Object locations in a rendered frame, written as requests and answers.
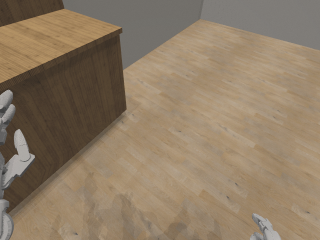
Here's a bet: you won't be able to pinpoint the right robot hand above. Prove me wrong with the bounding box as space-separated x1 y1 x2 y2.
249 213 282 240

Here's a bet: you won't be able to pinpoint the robot left forearm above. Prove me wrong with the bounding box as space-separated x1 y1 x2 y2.
0 199 14 240

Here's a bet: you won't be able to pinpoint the left robot hand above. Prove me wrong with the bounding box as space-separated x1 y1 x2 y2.
0 90 35 200

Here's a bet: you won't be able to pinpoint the counter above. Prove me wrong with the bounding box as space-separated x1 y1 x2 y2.
0 0 127 214

